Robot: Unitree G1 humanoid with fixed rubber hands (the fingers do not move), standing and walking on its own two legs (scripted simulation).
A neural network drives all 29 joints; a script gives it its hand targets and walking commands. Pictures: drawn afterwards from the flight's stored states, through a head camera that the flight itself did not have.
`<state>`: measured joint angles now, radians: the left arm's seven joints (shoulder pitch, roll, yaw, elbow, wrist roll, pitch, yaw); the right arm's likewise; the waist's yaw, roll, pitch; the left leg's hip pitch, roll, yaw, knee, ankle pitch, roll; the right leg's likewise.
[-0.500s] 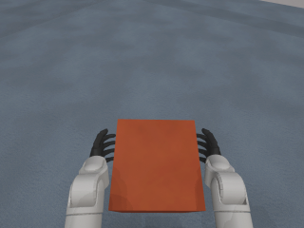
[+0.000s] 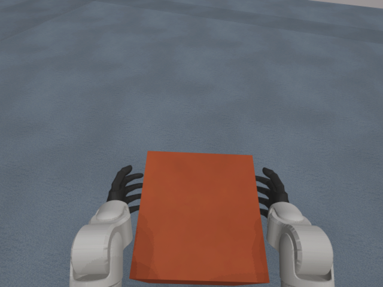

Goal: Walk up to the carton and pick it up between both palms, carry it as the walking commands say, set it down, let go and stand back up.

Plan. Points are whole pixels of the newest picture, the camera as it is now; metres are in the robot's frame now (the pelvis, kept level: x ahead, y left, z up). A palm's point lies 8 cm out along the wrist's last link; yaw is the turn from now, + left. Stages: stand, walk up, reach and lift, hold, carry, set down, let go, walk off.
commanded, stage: carry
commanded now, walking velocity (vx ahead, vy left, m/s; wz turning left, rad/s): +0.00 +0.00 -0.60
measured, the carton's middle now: (195, 225) +0.25 +0.00 +0.00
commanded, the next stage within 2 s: none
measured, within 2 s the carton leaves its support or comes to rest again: neither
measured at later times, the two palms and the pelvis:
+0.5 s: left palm (157, 185) +0.29 +0.07 +0.10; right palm (314, 218) +0.21 -0.20 +0.10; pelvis +0.01 +0.00 +0.01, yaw -16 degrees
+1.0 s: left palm (213, 189) +0.28 -0.04 +0.10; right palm out of the picture +0.12 -0.27 +0.11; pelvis -0.02 +0.00 +0.01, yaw -36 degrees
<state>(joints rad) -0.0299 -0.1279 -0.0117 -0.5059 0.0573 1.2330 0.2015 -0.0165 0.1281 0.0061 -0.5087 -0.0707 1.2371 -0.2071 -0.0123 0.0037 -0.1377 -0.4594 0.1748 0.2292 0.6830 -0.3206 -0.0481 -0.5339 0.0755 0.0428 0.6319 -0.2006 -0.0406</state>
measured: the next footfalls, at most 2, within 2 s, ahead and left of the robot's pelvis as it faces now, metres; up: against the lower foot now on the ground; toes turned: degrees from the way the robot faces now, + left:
right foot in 0.66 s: +0.03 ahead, -0.14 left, +0.00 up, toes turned -32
left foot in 1.00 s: +0.09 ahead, +0.07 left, +0.00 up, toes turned -32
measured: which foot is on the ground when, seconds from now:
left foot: down 0.00-0.66, up 0.68-0.98, down 1.00-1.00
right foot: down 0.00-0.44, up 0.46-0.64, down 0.66-1.00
